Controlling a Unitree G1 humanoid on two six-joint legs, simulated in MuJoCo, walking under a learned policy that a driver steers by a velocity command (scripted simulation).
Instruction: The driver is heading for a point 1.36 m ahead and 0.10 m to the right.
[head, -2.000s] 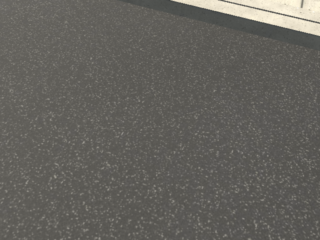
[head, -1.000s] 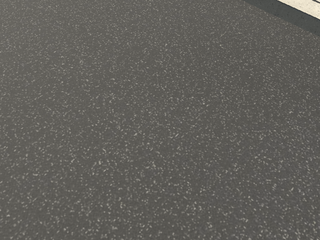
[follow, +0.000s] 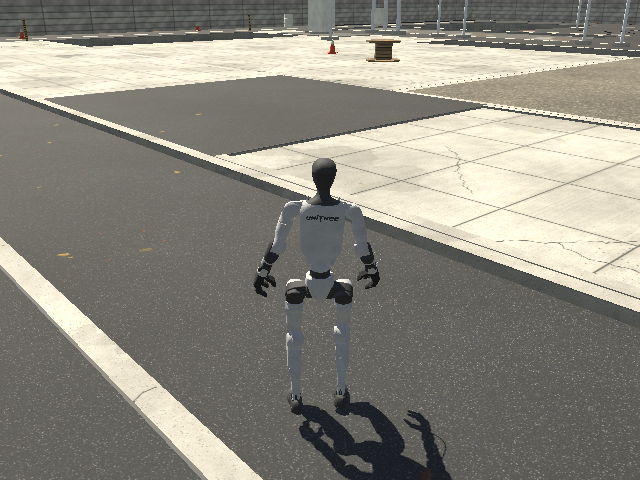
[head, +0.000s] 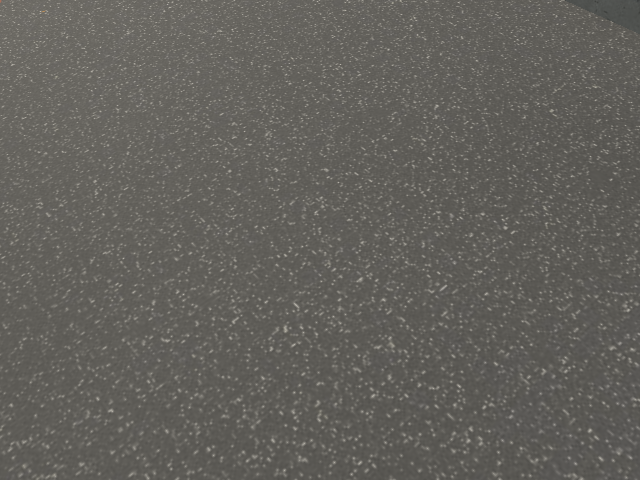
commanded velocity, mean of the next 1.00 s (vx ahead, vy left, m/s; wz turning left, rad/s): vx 0.28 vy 0.00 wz -0.15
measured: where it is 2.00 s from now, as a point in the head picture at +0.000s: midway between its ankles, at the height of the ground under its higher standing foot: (350, 310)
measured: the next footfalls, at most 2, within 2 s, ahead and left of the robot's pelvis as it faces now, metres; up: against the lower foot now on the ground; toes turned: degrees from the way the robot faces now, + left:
right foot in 0.06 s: +0.03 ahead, -0.11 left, +0.00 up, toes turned -6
left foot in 0.68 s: +0.22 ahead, +0.07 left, +0.00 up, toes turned -17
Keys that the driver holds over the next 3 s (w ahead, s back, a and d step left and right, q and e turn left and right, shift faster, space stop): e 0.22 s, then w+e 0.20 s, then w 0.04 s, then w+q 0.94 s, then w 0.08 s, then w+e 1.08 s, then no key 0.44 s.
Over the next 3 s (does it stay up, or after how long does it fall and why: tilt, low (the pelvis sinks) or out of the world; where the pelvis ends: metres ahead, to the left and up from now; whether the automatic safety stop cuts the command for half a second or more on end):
stays up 1.28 -0.04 0.01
